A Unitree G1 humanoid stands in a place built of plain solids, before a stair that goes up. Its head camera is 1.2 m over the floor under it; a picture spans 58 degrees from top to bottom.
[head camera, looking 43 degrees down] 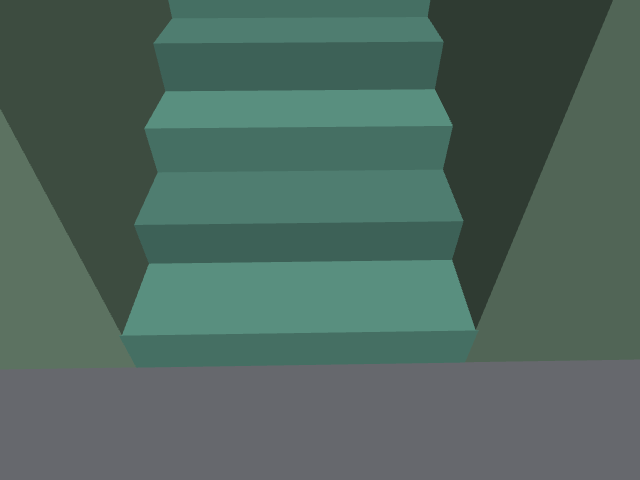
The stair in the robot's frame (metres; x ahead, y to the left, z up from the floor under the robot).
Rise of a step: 0.17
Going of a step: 0.28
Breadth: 1.02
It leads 1 degrees to the left of straight ahead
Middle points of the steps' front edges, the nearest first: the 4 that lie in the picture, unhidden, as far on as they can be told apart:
0.72 0.06 0.17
1.00 0.06 0.34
1.28 0.07 0.51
1.56 0.07 0.68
